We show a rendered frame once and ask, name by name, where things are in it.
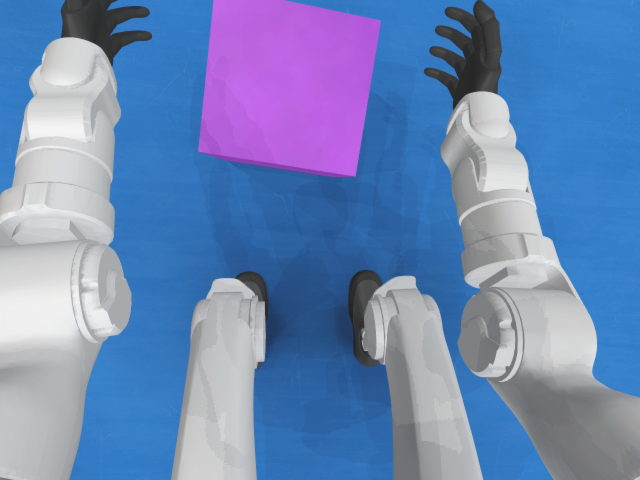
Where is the left robot forearm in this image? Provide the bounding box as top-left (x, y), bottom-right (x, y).
top-left (0, 37), bottom-right (121, 247)

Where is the right robot hand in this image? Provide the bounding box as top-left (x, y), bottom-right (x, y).
top-left (424, 0), bottom-right (502, 110)

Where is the carton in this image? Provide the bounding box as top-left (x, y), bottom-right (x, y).
top-left (198, 0), bottom-right (381, 177)

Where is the left robot shin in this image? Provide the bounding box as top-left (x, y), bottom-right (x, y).
top-left (191, 278), bottom-right (255, 338)

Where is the right robot upper arm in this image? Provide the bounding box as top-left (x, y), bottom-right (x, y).
top-left (457, 287), bottom-right (640, 480)

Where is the left robot hand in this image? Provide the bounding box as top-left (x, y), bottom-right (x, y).
top-left (61, 0), bottom-right (152, 66)

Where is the right robot forearm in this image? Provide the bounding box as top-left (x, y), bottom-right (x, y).
top-left (440, 91), bottom-right (597, 357)

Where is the right robot foot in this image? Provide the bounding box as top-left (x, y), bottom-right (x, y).
top-left (348, 270), bottom-right (382, 367)

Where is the left robot upper arm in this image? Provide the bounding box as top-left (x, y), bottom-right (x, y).
top-left (0, 239), bottom-right (132, 480)

